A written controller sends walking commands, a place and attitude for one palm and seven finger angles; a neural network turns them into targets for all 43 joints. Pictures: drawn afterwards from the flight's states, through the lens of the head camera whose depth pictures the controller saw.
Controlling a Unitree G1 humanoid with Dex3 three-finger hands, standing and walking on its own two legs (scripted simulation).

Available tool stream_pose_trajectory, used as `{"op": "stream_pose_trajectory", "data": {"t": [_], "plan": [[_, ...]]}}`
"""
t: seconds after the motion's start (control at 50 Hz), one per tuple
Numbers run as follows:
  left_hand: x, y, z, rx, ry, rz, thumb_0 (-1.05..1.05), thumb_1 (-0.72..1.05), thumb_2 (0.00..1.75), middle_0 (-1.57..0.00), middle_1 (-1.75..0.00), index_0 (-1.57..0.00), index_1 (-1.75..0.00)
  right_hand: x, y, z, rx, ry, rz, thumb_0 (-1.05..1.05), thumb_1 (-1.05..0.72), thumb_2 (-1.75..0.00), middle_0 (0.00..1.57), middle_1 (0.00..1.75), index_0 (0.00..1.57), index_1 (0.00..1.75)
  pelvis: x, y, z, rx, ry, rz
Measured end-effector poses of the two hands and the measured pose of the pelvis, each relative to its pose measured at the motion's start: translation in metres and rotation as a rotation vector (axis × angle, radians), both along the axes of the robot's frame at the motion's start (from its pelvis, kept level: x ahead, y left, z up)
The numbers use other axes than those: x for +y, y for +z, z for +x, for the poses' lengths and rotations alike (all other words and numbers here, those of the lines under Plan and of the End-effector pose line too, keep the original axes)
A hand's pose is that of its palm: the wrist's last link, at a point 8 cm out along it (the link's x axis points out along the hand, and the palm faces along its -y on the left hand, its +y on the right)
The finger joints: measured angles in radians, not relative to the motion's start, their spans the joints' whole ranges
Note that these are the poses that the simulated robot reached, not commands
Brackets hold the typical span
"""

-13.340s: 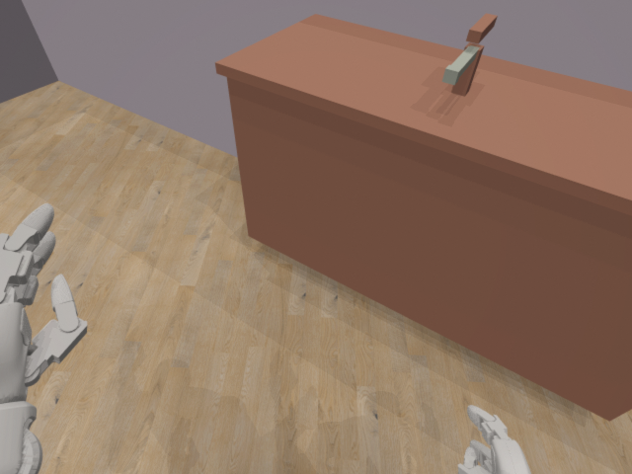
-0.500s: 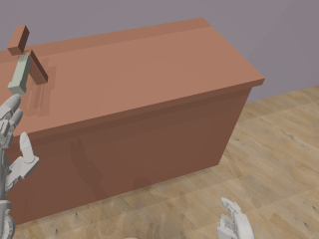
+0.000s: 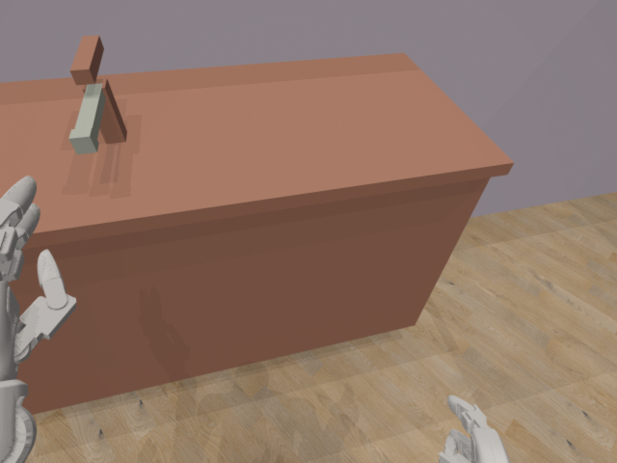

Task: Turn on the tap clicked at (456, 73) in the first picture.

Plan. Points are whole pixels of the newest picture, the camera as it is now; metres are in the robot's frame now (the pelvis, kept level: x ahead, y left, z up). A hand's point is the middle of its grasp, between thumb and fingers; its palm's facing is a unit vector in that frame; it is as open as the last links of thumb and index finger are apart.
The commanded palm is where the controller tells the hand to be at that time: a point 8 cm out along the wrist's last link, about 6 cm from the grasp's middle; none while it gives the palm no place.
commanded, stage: come to a stop and stand still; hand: left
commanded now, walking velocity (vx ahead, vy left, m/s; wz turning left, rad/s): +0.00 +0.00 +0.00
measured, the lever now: (84, 141) +0.49 +0.39 +0.14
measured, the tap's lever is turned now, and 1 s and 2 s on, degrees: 0 0 0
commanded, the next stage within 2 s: look again from close up in 0.30 s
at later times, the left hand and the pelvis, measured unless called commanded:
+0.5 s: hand (46, 273) +0.23 +0.27 +0.19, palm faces +0.47 -0.78 -0.42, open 7.4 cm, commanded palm +0.15 +0.27 +0.18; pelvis -0.02 -0.01 +0.00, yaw -1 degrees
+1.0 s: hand (89, 254) +0.27 +0.26 +0.16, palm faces +0.39 -0.87 -0.31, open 7.4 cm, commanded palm +0.21 +0.30 +0.18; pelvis +0.05 +0.02 +0.00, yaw -1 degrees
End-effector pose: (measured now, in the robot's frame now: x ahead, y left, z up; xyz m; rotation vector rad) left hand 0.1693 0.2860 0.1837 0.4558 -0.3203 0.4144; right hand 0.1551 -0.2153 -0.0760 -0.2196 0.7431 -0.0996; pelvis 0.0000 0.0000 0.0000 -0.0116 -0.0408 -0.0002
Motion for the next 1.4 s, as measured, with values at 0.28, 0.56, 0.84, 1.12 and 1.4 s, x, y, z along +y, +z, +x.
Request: {"op": "stream_pose_trajectory", "data": {"t": [0.28, 0.56, 0.84, 1.12, 1.4], "plan": [[-0.008, -0.004, -0.009, 0.061, -0.034, -0.004, 0.01, 0.89, 0.90, -0.21, -0.30, -0.21, -0.31, -0.001, -0.008, -0.032, 0.054, -0.016, 0.014, 0.01, -0.90, -0.90, 0.21, 0.30, 0.20, 0.30, 0.000, 0.003, -0.016, 0.010, -0.010, -0.003], [0.015, 0.013, 0.020, -0.037, -0.020, 0.038, 0.01, 0.89, 0.90, -0.20, -0.30, -0.21, -0.31, -0.022, 0.004, -0.024, -0.021, -0.001, -0.004, 0.02, -0.90, -0.90, 0.21, 0.30, 0.20, 0.30, -0.003, 0.003, -0.013, 0.008, -0.027, 0.007], [0.018, -0.010, 0.038, 0.020, -0.027, -0.045, 0.01, 0.88, 0.90, -0.21, -0.31, -0.22, -0.31, 0.005, 0.018, 0.025, -0.045, 0.067, -0.024, 0.02, -0.90, -0.90, 0.21, 0.30, 0.20, 0.30, 0.007, 0.007, 0.024, 0.030, -0.013, -0.004], [0.031, -0.012, 0.077, 0.013, -0.072, -0.027, 0.01, 0.89, 0.90, -0.21, -0.30, -0.21, -0.31, 0.022, 0.020, 0.082, -0.100, 0.036, -0.026, 0.01, -0.90, -0.90, 0.21, 0.30, 0.20, 0.30, 0.028, -0.004, 0.062, 0.033, -0.011, -0.014], [0.049, -0.006, 0.087, -0.042, -0.077, 0.018, 0.01, 0.89, 0.90, -0.21, -0.30, -0.21, -0.31, 0.037, -0.005, 0.074, -0.014, 0.001, -0.003, 0.02, -0.90, -0.90, 0.21, 0.30, 0.20, 0.30, 0.048, -0.015, 0.076, 0.028, -0.004, -0.028]]}}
